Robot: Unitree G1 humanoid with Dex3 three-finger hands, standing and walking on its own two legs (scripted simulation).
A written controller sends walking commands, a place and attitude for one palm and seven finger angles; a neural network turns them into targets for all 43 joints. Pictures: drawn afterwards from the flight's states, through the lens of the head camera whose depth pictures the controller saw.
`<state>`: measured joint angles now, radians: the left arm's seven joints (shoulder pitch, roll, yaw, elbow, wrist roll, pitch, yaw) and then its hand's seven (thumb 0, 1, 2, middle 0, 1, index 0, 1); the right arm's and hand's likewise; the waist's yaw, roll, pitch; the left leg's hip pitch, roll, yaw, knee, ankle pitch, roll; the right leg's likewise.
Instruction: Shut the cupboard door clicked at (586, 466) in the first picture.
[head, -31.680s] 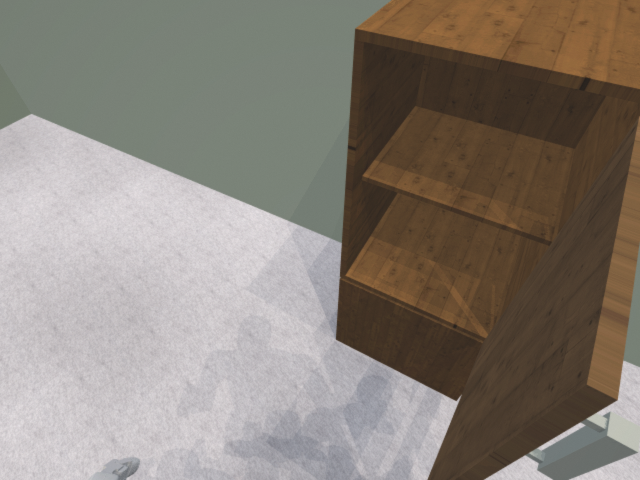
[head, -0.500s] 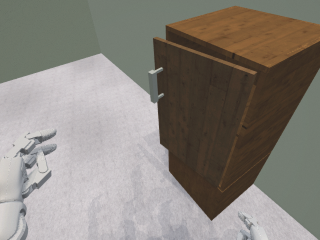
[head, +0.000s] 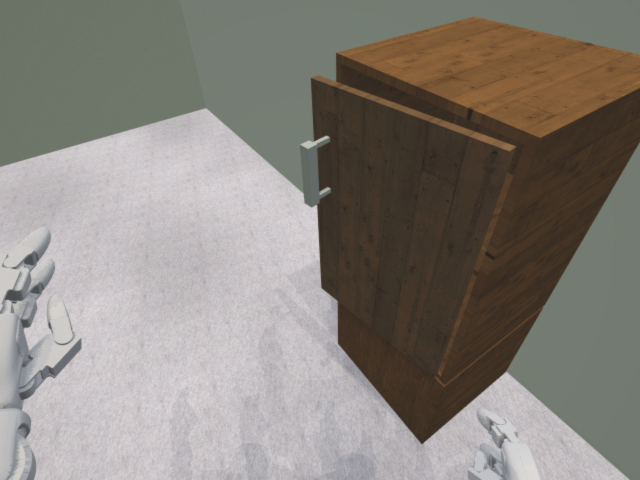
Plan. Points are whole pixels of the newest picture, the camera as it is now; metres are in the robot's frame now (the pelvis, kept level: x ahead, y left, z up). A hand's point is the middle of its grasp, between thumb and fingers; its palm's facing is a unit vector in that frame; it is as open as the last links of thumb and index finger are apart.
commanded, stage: step back with the hand held close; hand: left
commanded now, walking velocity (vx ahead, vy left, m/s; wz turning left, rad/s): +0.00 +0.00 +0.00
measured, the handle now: (318, 171) +0.67 +0.09 +0.05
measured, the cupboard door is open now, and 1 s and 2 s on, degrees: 9 9 9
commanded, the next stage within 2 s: stop stepping back and stand still in 1.30 s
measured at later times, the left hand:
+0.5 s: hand (41, 359) +0.16 +0.28 +0.17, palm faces +0.41 -0.76 -0.51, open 7.4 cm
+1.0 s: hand out of the picture +0.08 +0.29 +0.18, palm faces +0.53 -0.70 -0.48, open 7.4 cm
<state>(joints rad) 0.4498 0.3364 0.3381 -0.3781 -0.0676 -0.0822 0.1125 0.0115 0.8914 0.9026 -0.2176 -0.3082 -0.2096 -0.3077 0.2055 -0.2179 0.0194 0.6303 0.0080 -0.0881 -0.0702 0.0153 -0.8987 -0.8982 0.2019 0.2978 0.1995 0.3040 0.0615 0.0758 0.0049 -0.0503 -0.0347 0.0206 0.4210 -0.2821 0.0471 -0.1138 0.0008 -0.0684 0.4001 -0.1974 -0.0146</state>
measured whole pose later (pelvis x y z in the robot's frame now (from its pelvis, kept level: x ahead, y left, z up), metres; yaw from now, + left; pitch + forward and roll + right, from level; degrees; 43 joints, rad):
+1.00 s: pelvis -0.10 +0.01 -0.02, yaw +2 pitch +2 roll -4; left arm 0.53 0.44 0.52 -0.52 -0.01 -0.27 0.16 0.01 0.89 0.90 -0.22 -0.31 -0.21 -0.30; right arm 0.27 -0.21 -0.01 0.59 0.00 -0.06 -0.08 0.02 -0.90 -0.90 0.20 0.30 0.20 0.30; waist -0.01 0.02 -0.05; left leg -0.48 0.00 0.00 0.67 -0.22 0.06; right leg -0.32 0.06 0.02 0.68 -0.32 0.01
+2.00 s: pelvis -0.28 +0.02 -0.01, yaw +4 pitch -3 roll -1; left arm 0.52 0.38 0.41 -0.39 -0.01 -0.18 0.17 0.01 0.89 0.90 -0.21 -0.30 -0.21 -0.30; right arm 0.29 -0.20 0.00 0.64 0.01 -0.08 -0.08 0.02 -0.90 -0.90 0.20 0.30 0.20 0.30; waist -0.04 -0.01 -0.07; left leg -0.29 0.02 0.01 0.60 -0.27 0.02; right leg -0.35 0.03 0.03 0.68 -0.32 0.02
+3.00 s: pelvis -0.30 +0.03 +0.00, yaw +5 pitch -1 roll -1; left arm 0.34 0.31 0.02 1.10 0.02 0.02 0.00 0.00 0.92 0.90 -0.21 -0.30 -0.20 -0.30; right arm 0.27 -0.27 -0.03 1.06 -0.01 0.02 -0.01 0.01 -0.90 -0.90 0.20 0.30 0.20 0.30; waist 0.01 0.02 0.03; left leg -0.27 -0.01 0.02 0.45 -0.15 0.03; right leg -0.20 0.01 0.03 0.44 -0.22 0.00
